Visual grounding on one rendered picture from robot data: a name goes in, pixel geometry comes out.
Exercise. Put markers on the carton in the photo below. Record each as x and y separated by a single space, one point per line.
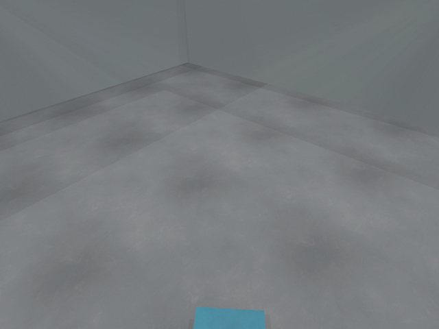
228 318

